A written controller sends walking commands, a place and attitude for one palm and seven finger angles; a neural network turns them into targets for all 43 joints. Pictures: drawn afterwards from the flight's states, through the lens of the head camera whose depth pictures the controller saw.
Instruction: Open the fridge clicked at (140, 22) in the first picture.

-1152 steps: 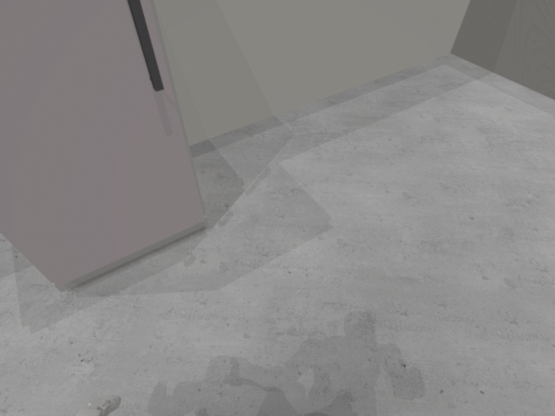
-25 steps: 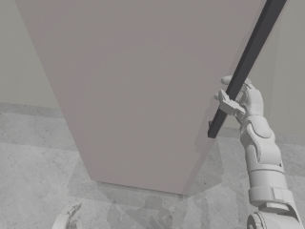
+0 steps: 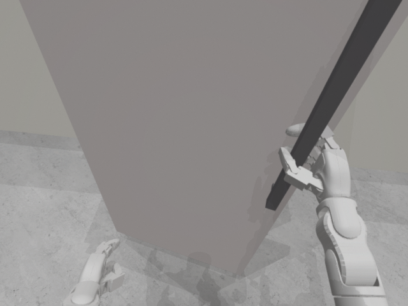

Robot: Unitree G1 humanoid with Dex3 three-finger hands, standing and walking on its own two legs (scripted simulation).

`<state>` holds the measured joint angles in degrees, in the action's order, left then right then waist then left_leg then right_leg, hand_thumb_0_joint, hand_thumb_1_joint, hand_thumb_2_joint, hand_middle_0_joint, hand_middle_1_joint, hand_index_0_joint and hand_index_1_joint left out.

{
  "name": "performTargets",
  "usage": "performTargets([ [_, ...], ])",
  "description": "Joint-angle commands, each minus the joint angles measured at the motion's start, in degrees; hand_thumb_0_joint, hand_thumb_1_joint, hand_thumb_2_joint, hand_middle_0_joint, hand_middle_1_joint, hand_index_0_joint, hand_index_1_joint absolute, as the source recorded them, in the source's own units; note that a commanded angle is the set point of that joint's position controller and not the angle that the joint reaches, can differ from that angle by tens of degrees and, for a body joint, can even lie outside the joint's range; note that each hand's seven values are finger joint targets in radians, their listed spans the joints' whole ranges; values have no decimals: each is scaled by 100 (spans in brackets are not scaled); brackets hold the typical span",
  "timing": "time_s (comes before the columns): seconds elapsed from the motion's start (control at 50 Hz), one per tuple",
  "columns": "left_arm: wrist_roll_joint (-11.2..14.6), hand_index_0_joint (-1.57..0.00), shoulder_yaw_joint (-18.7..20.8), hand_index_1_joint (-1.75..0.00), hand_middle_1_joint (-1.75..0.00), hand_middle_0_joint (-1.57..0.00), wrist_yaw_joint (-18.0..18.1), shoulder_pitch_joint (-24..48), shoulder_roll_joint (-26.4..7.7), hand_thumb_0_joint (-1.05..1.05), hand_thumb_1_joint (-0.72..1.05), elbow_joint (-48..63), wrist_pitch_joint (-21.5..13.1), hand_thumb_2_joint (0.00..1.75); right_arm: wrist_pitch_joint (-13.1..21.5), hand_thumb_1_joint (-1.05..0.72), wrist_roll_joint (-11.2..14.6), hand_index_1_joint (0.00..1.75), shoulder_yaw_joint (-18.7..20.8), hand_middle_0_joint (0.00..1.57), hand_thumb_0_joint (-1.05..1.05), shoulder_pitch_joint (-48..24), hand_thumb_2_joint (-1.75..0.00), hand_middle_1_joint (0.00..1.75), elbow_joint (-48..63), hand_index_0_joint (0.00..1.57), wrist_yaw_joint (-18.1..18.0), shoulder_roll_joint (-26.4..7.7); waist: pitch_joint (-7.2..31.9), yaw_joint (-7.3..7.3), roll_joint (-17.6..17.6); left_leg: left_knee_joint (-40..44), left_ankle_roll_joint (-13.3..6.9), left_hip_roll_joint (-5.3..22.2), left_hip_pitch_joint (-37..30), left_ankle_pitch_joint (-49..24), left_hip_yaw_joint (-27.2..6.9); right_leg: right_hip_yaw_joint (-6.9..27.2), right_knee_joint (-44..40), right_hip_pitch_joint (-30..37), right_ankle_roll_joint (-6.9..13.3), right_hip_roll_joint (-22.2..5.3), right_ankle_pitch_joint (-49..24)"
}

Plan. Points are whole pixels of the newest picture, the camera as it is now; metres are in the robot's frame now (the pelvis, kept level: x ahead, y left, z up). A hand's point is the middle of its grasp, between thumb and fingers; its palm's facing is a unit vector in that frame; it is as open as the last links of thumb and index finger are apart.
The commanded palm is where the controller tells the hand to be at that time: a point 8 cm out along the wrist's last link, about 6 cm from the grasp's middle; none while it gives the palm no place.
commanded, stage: walk backward, drawing the door open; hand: right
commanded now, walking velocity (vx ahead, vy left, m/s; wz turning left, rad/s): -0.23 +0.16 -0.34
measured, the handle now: (309, 128) +0.37 -0.14 +0.21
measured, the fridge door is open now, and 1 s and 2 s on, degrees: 14 36 60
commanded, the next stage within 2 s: none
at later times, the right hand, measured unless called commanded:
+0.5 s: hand (268, 229) +0.21 -0.06 +0.16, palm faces +0.04 +0.98 -0.19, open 6.9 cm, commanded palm +0.18 -0.11 +0.17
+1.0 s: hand (218, 283) +0.14 +0.01 +0.15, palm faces +0.39 +0.88 -0.26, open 7.3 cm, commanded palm +0.09 -0.03 +0.16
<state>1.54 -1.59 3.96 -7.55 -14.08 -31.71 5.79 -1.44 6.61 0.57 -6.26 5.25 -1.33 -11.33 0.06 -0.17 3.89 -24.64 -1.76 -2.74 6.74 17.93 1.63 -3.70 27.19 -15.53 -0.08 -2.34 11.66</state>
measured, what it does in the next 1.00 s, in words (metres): steps to the left, turning right: right foot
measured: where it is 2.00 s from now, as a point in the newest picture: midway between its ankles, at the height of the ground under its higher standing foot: outside the picture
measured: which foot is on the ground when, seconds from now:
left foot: down 0.00-0.82, up 0.84-1.00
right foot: down 0.00-0.70, up 0.72-0.86, down 0.88-1.00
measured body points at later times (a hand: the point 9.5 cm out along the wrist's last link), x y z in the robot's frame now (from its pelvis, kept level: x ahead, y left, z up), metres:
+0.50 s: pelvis -0.07 +0.05 +0.00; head -0.04 +0.08 +0.44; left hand +0.09 +0.25 -0.12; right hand +0.20 -0.12 +0.17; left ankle -0.05 +0.09 -0.74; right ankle +0.03 -0.12 -0.73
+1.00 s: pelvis -0.07 +0.23 -0.01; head +0.00 +0.21 +0.43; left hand +0.17 +0.36 -0.13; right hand +0.11 -0.04 +0.17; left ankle +0.07 +0.39 -0.68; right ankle -0.09 -0.01 -0.74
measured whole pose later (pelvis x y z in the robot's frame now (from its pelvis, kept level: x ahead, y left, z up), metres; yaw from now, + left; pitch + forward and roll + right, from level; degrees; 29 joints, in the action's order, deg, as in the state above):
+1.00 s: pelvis -0.07 +0.23 -0.01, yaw -26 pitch -2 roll +4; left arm -1.6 2.2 2.4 -8.3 -9.7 -36.3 -7.6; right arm 5.1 1.2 1.7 6.5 28.4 -0.6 -14.1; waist -12.4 1.4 6.0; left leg -56.0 2.6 0.8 29.8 23.6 -5.1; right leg 10.2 30.2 -20.9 -3.5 -11.6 11.3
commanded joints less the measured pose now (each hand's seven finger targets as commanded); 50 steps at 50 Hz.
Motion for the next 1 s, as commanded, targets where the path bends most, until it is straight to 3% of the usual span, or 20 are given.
performTargets([
  [0.0,-79,-20,185,-30,-30,-20,28,476,-381,0,90,942,-154,90,838,-90,-222,140,293,45,0,-1362,-90,140,2104,45,-143,-815,1845,114,-227,115,706,445,931,-2919,-108,331,224,2473,468,-330,-3290],
  [0.1,-149,-20,152,-30,-30,-20,8,479,-291,0,90,1017,-200,90,969,-90,-289,140,128,45,0,-1094,-90,140,2676,45,-221,-735,1900,215,126,-108,431,233,864,-1426,-1,812,-212,2243,424,-599,-3162],
  [0.26,-187,-20,151,-30,-30,-20,48,670,-189,0,90,873,-407,90,988,-90,-319,140,-36,45,0,-806,-90,140,2944,45,-259,-602,1084,252,26,-40,255,176,543,71,-279,1812,-1450,521,546,-916,276],
  [0.42,-106,-20,264,-30,-30,-20,20,553,-24,0,90,614,-670,90,987,-90,-428,140,-8,45,0,-492,-90,140,3424,45,-287,-690,1290,296,-777,1171,268,922,1290,256,-199,399,200,1146,108,22,-11],
  [0.5,-151,-20,261,-30,-30,-20,82,370,18,0,90,469,-916,90,999,-90,-462,140,-75,45,0,-322,-90,140,3843,45,-256,-619,1265,406,-539,434,327,838,1159,-1062,200,493,475,856,112,45,-222],
  [0.54,-191,-20,326,-30,-30,-20,123,276,-82,0,90,390,-1049,90,997,-90,-366,140,-137,45,0,-199,-90,140,3950,45,-217,-599,1103,528,-48,-365,640,293,1393,-928,374,1485,-542,954,358,-429,-687],
  [0.58,-327,-20,385,-30,-30,-20,121,416,-172,0,90,423,-1164,90,1039,-90,-317,140,-46,45,0,-64,-90,140,3982,45,-159,-580,1104,356,977,-2005,730,-82,1107,889,-317,3761,-1997,295,1049,-1607,398],
  [0.64,-359,-20,388,-30,-30,-20,130,1070,-89,0,90,537,-1054,90,855,-90,-510,140,237,45,0,366,-90,140,4069,45,-177,-756,332,45,678,-277,77,226,-754,986,-843,2113,-1385,-2293,480,-919,1597],
  [0.68,-197,-20,399,-30,-30,-20,101,894,188,0,90,388,-1067,90,833,-90,-539,140,411,45,0,437,-90,140,4437,45,-264,-908,781,10,-1914,2164,-346,1944,1107,2228,-1643,89,2684,-975,-276,733,1602],
  [0.7,-165,-20,481,-30,-30,-20,121,907,58,0,90,321,-1104,90,813,-90,-722,140,343,45,0,190,-90,140,4416,45,-307,-799,587,-15,-1702,2189,-209,2165,1550,2007,-1570,99,4242,-1186,-287,720,1911],
  [0.72,-236,-20,536,-30,-30,-20,99,489,66,0,90,98,-1151,90,790,-90,-840,140,168,45,0,30,-90,140,4349,45,-234,-619,563,212,-1166,2006,427,1755,1667,1459,-438,40,4284,-955,-299,590,1834],
  [0.76,-277,-20,424,-30,-30,-20,38,68,359,0,90,-46,-1436,90,1043,-90,-820,140,151,45,0,345,-90,140,4379,45,-70,-567,404,448,-806,1365,2326,444,1377,-1403,1355,-990,2387,-40,-246,484,1421],
  [0.78,-187,-20,483,-30,-30,-20,82,-233,388,0,90,-237,-1673,90,1204,-90,-866,140,22,45,0,119,-90,140,4329,45,20,-533,252,729,-1229,212,2816,-260,1994,-3622,1918,-1079,572,1338,3,245,1326],
  [0.8,-150,-20,555,-30,-30,-20,129,-505,239,0,90,-415,-1917,90,1343,-90,-742,140,-187,45,0,13,-90,140,4071,45,46,-313,627,1238,313,-4113,2508,-550,2477,-4729,1579,138,-2480,2586,553,-517,294],
  [0.82,-529,-20,544,-30,-30,-20,30,212,-248,0,90,212,-1750,90,1563,-90,-768,140,-230,45,0,302,-90,140,3867,45,93,-218,1136,643,1935,-6921,1003,43,3267,1137,-190,3328,-1384,2211,1144,-2792,-2544],
  [0.84,-544,-20,494,-30,-30,-20,9,301,-420,0,90,201,-1572,90,1413,-90,-942,140,-438,45,0,461,-90,140,3393,45,183,-293,1111,359,943,-6967,324,314,3351,1923,-1142,4926,-787,1892,1389,-3496,-4145],
  [0.86,-395,-20,743,-30,-30,-20,-19,519,-867,0,90,272,-1478,90,1353,-90,-837,140,348,45,0,311,-90,140,3979,45,118,-946,1433,199,-10,-6401,-92,522,3415,1423,-1827,3764,-628,2127,1323,-3523,-3631],
  [0.88,-309,-20,1009,-30,-30,-20,-223,800,-1043,0,90,717,-1539,90,1450,-90,-608,140,674,45,0,-256,-90,140,4631,45,60,-900,1127,73,-361,-4964,316,913,2885,1836,-2096,3448,-662,906,1020,-3176,-2908],
  [0.94,-334,-20,620,-30,-30,-20,-72,681,-323,0,90,379,-1758,90,1514,-90,-589,140,742,45,0,278,-90,140,4441,45,-53,-596,604,-60,1255,-2280,443,227,126,217,-152,732,-617,-1395,321,-1085,1323],
  [0.98,-140,-20,645,-30,-30,-20,-113,335,-276,0,90,491,-1664,90,1368,-90,-603,140,598,45,0,247,-90,140,4076,45,-160,-564,940,56,868,-1215,580,-267,-694,150,707,610,-122,-1437,200,-448,1988],
])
